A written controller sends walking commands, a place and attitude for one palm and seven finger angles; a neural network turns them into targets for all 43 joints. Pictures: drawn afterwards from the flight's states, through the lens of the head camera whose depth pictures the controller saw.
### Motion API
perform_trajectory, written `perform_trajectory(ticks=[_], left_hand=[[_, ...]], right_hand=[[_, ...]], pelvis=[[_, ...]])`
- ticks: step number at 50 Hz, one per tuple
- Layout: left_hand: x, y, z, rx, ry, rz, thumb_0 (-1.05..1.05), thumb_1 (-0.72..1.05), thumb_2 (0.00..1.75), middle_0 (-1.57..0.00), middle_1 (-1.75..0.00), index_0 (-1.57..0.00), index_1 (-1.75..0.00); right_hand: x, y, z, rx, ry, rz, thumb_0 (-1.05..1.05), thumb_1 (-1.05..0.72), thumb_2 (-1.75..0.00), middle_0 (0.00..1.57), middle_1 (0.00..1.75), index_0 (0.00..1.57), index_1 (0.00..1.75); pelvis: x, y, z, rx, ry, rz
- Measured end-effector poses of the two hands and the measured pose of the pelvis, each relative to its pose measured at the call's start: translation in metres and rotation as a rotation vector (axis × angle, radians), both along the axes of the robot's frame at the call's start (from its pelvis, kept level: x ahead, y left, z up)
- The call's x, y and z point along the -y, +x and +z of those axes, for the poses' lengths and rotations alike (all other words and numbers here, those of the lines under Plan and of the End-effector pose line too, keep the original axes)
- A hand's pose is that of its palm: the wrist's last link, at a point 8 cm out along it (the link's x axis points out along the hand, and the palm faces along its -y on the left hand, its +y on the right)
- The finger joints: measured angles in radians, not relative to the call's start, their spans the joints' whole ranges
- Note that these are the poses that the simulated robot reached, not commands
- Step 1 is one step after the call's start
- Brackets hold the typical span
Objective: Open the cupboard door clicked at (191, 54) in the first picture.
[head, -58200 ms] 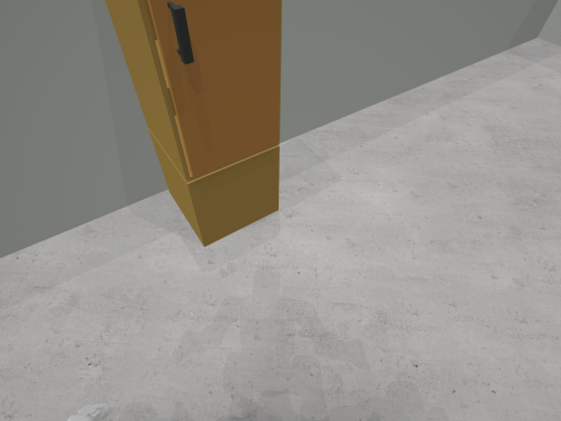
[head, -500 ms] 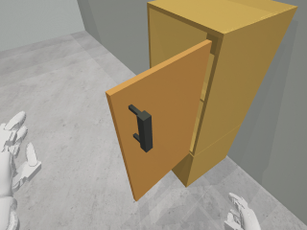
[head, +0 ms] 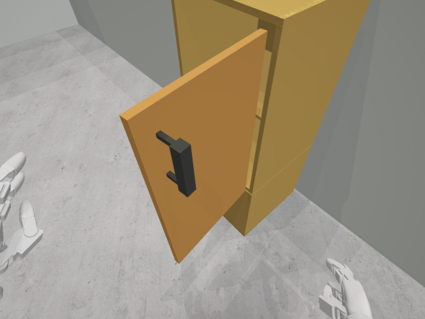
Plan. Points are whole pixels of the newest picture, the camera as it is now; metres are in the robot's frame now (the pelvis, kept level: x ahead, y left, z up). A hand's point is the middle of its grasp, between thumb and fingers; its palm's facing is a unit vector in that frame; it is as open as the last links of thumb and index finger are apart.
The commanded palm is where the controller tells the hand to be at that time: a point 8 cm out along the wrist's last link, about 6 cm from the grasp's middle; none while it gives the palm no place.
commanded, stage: step back with the hand held close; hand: left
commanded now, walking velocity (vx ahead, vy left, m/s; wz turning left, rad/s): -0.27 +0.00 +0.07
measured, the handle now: (175, 163) +0.34 +0.09 +0.13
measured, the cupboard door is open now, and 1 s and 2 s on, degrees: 98 98 98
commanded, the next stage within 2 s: stop stepping back and stand still in 0.94 s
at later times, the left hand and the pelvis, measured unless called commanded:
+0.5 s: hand out of the picture +0.11 +0.28 +0.15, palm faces +0.48 -0.76 -0.44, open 7.4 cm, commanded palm +0.04 +0.32 +0.17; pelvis -0.09 +0.02 -0.02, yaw +2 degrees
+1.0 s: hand out of the picture +0.04 +0.26 +0.16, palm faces +0.31 -0.83 -0.46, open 7.4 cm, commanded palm -0.03 +0.31 +0.17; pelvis -0.19 +0.02 -0.01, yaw -3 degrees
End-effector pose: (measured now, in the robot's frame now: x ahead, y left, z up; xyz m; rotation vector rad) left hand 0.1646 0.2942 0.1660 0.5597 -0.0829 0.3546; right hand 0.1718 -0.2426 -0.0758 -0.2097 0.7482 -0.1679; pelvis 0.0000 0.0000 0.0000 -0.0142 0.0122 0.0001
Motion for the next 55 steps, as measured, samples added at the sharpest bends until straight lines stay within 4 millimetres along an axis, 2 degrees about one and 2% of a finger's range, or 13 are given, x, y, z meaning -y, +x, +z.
perform_trajectory(ticks=[4,9,16,21,28,34,39,43,48,50,52,55], left_hand=[[-0.005,-0.01,0.003,0.021,0.025,-0.021,0.01,0.89,0.9,-0.21,-0.3,-0.21,-0.3],[-0.013,-0.033,0.009,0.071,0.061,-0.022,0.01,0.89,0.9,-0.21,-0.3,-0.21,-0.3],[-0.023,-0.07,0.006,0.132,0.084,0.036,0.01,0.89,0.9,-0.21,-0.3,-0.21,-0.3],[-0.023,-0.09,0.002,0.184,0.052,0.058,0.01,0.89,0.9,-0.21,-0.3,-0.21,-0.3],[-0.028,-0.107,0.001,0.227,0.052,0.014,0.01,0.89,0.9,-0.21,-0.3,-0.21,-0.3],[-0.039,-0.13,0.016,0.248,0.086,0.03,0.01,0.89,0.9,-0.21,-0.3,-0.21,-0.3],[-0.028,-0.147,0.018,0.233,0.022,0.023,0.01,0.89,0.9,-0.21,-0.3,-0.21,-0.3],[-0.009,-0.154,0.012,0.214,0.019,-0.056,0.01,0.89,0.9,-0.21,-0.3,-0.21,-0.3],[-0.005,-0.157,0.008,0.182,0.023,-0.139,0.01,0.89,0.9,-0.21,-0.3,-0.21,-0.3],[-0.007,-0.159,0.008,0.178,0.015,-0.157,0.01,0.89,0.9,-0.21,-0.3,-0.21,-0.3],[-0.009,-0.167,0.009,0.159,0.018,-0.171,0.01,0.89,0.9,-0.21,-0.3,-0.21,-0.3],[-0.006,-0.191,0.012,0.134,0.028,-0.181,0.01,0.89,0.9,-0.21,-0.3,-0.21,-0.3]], right_hand=[[0.001,-0.02,0.002,-0.013,-0.024,-0.025,0.01,-0.91,-0.89,0.2,0.3,0.2,0.3],[-0.006,-0.045,0.0,-0.011,-0.035,-0.02,0.01,-0.91,-0.89,0.2,0.3,0.2,0.3],[-0.021,-0.072,-0.014,0.011,-0.013,0.019,0.01,-0.91,-0.89,0.2,0.3,0.2,0.3],[-0.029,-0.092,-0.023,-0.003,-0.007,0.046,0.01,-0.91,-0.89,0.2,0.3,0.21,0.3],[-0.033,-0.12,-0.022,-0.017,-0.041,0.048,0.01,-0.91,-0.89,0.2,0.3,0.21,0.3],[-0.04,-0.14,-0.017,-0.013,-0.027,0.046,0.01,-0.91,-0.89,0.2,0.3,0.21,0.3],[-0.046,-0.151,-0.008,0.011,0.007,0.077,0.01,-0.91,-0.89,0.2,0.3,0.21,0.3],[-0.04,-0.161,-0.014,0.025,0.018,0.084,0.01,-0.91,-0.89,0.2,0.3,0.21,0.3],[-0.028,-0.188,-0.007,0.014,-0.018,0.002,0.01,-0.91,-0.89,0.2,0.3,0.21,0.3],[-0.023,-0.2,-0.001,0.013,-0.036,-0.02,0.01,-0.91,-0.89,0.2,0.3,0.21,0.3],[-0.02,-0.214,0.006,0.028,-0.047,-0.017,0.01,-0.91,-0.89,0.2,0.3,0.21,0.3],[-0.015,-0.239,0.015,0.059,-0.053,-0.019,0.01,-0.91,-0.89,0.2,0.3,0.21,0.3]], pelvis=[[-0.005,-0.013,-0.002,-0.001,0.001,-0.002],[-0.011,-0.033,-0.007,0.004,0.005,0.001],[-0.015,-0.06,-0.019,0.025,0.004,0.016],[-0.016,-0.077,-0.023,0.028,0.001,0.027],[-0.024,-0.101,-0.026,0.027,-0.019,0.039],[-0.023,-0.118,-0.018,0.008,-0.044,0.035],[-0.017,-0.138,-0.009,-0.04,-0.044,0.003],[-0.012,-0.164,-0.014,-0.045,-0.028,-0.045],[-0.015,-0.175,-0.014,-0.024,-0.025,-0.059],[-0.016,-0.186,-0.012,-0.011,-0.013,-0.053],[-0.016,-0.201,-0.008,-0.002,-0.014,-0.057],[-0.015,-0.222,-0.004,0.01,-0.029,-0.06]])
